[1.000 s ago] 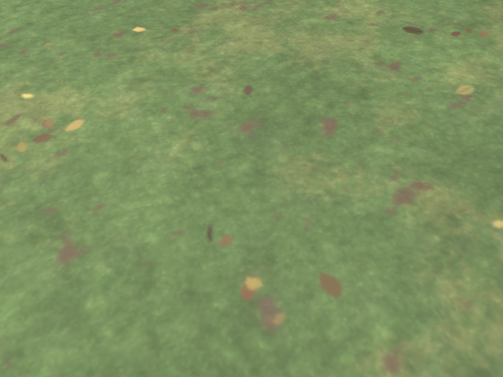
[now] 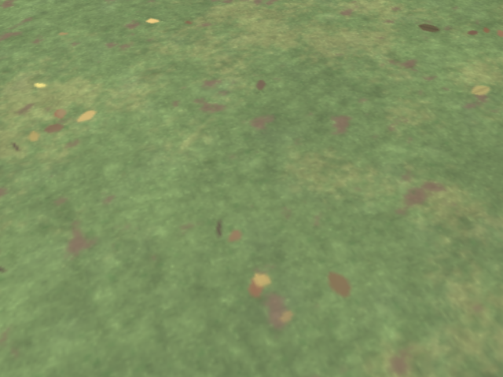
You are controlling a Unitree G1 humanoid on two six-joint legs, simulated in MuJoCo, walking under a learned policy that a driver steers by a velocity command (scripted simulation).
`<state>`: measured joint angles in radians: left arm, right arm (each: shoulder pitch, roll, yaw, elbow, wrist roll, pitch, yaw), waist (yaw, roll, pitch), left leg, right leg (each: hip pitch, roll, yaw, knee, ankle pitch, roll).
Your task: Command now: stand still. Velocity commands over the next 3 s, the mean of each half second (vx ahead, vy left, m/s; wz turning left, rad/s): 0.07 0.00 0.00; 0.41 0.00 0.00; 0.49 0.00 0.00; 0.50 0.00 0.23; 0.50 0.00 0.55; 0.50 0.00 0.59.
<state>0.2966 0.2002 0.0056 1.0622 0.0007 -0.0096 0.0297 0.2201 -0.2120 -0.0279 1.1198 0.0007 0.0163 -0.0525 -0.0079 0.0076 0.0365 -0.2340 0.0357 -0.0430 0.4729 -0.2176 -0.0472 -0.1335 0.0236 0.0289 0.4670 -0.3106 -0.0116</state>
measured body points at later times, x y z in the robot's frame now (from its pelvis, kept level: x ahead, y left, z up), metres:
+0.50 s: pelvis +0.03 +0.02 -0.01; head +0.02 +0.03 +0.44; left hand -0.02 +0.27 -0.16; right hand +0.04 -0.23 -0.15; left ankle +0.02 +0.13 -0.72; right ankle -0.04 -0.11 -0.74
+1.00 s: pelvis +0.25 +0.02 -0.02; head +0.28 +0.02 +0.43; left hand +0.49 +0.23 -0.11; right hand +0.12 -0.22 -0.15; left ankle +0.04 +0.13 -0.74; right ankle +0.42 -0.09 -0.73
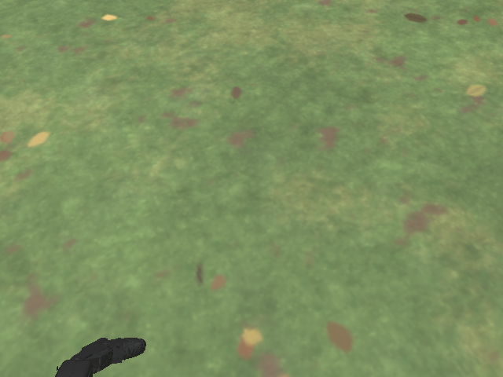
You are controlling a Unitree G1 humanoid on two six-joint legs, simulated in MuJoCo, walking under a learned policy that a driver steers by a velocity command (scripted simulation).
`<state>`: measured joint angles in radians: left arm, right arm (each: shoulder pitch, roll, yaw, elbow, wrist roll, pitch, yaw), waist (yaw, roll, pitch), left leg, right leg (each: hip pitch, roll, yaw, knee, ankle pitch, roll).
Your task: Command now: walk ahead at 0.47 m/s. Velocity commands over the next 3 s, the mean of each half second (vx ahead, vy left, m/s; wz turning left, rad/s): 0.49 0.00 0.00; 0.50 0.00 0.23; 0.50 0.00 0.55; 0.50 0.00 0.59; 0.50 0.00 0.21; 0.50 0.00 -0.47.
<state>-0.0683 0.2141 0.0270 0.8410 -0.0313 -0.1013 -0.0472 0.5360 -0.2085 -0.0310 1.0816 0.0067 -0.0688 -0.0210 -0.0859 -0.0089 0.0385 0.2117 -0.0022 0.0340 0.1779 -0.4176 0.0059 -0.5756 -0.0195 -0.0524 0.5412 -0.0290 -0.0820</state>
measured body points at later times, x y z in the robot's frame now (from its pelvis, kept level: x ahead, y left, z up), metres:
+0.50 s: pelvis +0.29 -0.01 +0.02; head +0.31 +0.00 +0.47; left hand +0.24 +0.25 -0.13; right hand +0.49 -0.24 -0.08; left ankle +0.48 +0.13 -0.69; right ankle +0.17 -0.11 -0.72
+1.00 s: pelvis +0.57 +0.03 +0.03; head +0.60 +0.04 +0.47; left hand +0.77 +0.29 -0.07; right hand +0.57 -0.25 -0.10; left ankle +0.49 +0.12 -0.72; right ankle +0.78 -0.11 -0.68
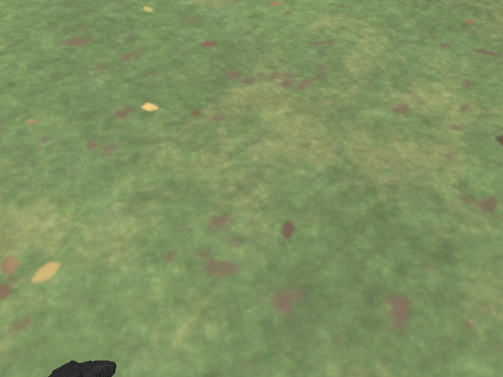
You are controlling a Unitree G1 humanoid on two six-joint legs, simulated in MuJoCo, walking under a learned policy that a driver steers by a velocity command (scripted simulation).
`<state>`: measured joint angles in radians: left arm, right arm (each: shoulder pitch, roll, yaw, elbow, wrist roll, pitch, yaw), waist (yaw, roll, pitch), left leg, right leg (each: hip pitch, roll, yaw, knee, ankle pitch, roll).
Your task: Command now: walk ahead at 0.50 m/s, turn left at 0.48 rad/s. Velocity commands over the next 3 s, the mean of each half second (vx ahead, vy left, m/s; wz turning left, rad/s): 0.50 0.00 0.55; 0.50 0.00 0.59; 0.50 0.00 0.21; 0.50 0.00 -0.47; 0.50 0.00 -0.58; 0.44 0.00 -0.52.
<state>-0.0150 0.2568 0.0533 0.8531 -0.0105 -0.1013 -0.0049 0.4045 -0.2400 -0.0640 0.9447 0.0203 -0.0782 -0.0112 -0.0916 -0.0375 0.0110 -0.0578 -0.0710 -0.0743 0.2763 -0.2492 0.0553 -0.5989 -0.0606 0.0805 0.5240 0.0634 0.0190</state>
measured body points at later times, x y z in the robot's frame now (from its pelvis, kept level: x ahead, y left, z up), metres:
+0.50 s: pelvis +0.26 -0.02 -0.01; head +0.28 +0.00 +0.44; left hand +0.18 +0.26 -0.14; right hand +0.52 -0.20 -0.10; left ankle +0.38 +0.18 -0.70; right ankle +0.20 -0.15 -0.75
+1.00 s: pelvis +0.50 +0.12 +0.00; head +0.52 +0.16 +0.45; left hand +0.54 +0.45 -0.09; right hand +0.71 -0.09 -0.10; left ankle +0.40 +0.16 -0.75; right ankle +0.76 +0.08 -0.70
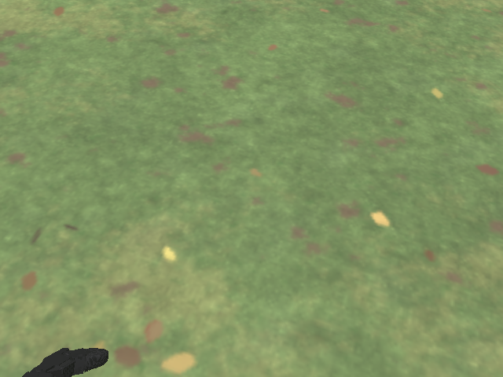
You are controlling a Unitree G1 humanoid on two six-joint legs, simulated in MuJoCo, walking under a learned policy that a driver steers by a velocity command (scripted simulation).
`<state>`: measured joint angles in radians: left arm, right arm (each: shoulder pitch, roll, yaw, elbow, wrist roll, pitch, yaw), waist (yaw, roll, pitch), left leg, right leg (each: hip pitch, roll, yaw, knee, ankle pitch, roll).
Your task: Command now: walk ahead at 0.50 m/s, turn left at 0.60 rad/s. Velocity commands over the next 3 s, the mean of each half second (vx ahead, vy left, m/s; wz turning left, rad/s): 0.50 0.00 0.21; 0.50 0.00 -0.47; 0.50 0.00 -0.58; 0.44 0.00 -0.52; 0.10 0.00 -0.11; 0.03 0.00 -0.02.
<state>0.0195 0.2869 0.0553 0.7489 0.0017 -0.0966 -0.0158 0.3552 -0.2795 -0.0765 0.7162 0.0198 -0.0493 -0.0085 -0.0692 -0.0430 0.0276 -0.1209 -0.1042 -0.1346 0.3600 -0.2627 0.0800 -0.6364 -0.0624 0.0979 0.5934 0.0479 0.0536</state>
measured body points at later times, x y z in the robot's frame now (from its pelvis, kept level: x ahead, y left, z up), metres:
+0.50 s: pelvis +0.26 -0.02 +0.00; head +0.30 -0.02 +0.45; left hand +0.22 +0.26 -0.13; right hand +0.53 -0.21 -0.07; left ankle +0.39 +0.14 -0.72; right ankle +0.21 -0.15 -0.74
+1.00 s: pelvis +0.51 -0.01 -0.01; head +0.54 -0.03 +0.43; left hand +0.78 +0.17 -0.09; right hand +0.47 -0.31 -0.14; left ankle +0.40 +0.14 -0.74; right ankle +0.64 -0.17 -0.72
